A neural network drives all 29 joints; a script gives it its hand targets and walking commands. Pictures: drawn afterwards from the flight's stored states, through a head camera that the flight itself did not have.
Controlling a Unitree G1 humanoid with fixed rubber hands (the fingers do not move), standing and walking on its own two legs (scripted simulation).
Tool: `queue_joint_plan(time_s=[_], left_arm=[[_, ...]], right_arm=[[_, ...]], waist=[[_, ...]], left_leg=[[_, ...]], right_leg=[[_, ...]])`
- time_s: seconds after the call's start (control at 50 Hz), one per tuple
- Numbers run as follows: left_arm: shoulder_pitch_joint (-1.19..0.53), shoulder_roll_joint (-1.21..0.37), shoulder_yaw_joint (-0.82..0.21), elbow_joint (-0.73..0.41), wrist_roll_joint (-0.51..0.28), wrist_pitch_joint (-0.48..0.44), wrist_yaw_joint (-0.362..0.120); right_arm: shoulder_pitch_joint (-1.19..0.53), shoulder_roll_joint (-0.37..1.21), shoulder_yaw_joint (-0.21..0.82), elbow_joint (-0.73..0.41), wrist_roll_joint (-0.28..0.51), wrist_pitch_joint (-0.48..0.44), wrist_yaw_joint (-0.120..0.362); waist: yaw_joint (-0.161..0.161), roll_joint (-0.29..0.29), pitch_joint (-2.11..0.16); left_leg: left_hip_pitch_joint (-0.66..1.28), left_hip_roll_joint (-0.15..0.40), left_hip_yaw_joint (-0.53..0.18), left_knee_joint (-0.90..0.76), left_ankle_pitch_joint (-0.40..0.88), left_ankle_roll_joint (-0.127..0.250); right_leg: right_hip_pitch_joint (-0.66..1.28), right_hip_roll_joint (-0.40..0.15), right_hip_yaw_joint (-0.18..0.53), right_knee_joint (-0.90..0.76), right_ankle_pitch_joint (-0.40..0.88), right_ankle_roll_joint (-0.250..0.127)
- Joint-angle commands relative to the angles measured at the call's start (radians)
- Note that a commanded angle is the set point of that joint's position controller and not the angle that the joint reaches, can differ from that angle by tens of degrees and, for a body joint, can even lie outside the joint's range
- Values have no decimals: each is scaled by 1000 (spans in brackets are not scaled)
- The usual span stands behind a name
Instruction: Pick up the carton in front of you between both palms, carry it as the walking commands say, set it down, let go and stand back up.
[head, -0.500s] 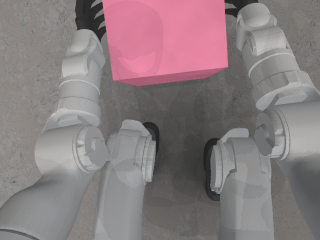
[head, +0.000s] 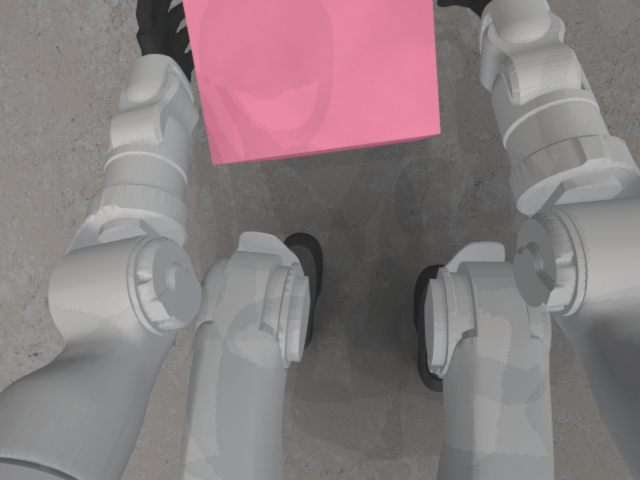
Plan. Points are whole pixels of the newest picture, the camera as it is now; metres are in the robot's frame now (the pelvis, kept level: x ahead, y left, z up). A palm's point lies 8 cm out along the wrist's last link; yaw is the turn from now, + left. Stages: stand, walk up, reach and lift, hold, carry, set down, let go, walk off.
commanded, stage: set down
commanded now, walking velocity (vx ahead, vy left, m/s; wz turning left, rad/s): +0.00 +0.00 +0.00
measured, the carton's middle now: (326, 62) +0.51 +0.06 -0.24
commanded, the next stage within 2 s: let go in 1.26 s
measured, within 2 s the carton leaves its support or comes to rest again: neither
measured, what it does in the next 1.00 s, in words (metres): rises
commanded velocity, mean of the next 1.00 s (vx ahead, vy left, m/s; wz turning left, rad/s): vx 0.00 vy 0.00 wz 0.00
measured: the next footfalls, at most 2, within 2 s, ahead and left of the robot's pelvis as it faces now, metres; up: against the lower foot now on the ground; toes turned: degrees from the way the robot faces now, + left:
none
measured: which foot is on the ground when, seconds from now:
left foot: down 0.00-1.00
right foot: down 0.00-1.00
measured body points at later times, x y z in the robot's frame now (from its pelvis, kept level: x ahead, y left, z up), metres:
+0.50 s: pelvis +0.01 +0.01 +0.04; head +0.35 +0.00 +0.33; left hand +0.51 +0.23 -0.10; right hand +0.58 -0.15 -0.10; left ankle +0.14 +0.13 -0.33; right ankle +0.09 -0.11 -0.33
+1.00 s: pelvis +0.02 +0.01 +0.17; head +0.34 +0.00 +0.49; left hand +0.50 +0.23 +0.06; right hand +0.58 -0.16 +0.06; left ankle +0.14 +0.13 -0.33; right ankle +0.09 -0.11 -0.33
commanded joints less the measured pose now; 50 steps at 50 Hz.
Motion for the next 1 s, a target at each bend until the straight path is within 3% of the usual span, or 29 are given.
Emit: queue_joint_plan(time_s=[0.0,0.06,0.12,0.18,0.28,0.38,0.48,0.58,0.74,0.98], left_arm=[[-138,87,-88,-15,-77,-60,51],[-158,141,-139,1,-157,-92,70],[-163,151,-168,-28,-183,-113,73],[-141,164,-179,-65,-190,-117,78],[-81,176,-186,-203,-195,-95,95],[-8,152,-214,-393,-204,-32,123],[36,77,-210,-392,-173,17,123],[57,44,-190,-391,-131,22,118],[110,42,-159,-459,-99,41,114],[211,24,-159,-543,-96,74,86]], right_arm=[[-245,-228,52,-61,88,-44,-62],[-300,-223,132,-83,193,-59,-58],[-328,-186,212,-113,281,-66,-33],[-309,-194,245,-120,332,-63,-21],[-233,-254,200,-152,307,-43,-38],[-191,-292,118,-285,260,0,-58],[-131,-267,59,-237,221,28,-33],[-103,-250,33,-190,202,18,1],[-85,-250,13,-236,172,30,24],[-5,-232,-22,-325,137,64,48]], waist=[[-40,-157,-945],[15,-207,-973],[72,-232,-1009],[100,-227,-1084],[79,-216,-1322],[41,-194,-1521],[28,-152,-1306],[36,-143,-1263],[54,-182,-1395],[47,-207,-1443]], left_leg=[[475,7,77,-78,243,-23],[441,23,73,-76,275,-2],[444,36,76,-80,322,16],[495,42,79,-92,359,22],[661,32,88,-126,405,19],[810,4,107,-207,394,16],[738,-4,104,-308,292,7],[740,-6,94,-392,285,1],[842,-11,104,-524,337,-1],[969,-16,109,-735,416,-3]], right_leg=[[433,-47,13,-255,265,9],[433,-66,33,-237,283,12],[450,-68,45,-225,319,19],[487,-63,38,-223,349,26],[595,-51,1,-251,370,22],[674,-24,-45,-327,329,4],[545,-17,-54,-420,216,-3],[524,-13,-52,-498,219,-4],[679,-2,-58,-631,294,5],[920,9,-53,-839,420,20]])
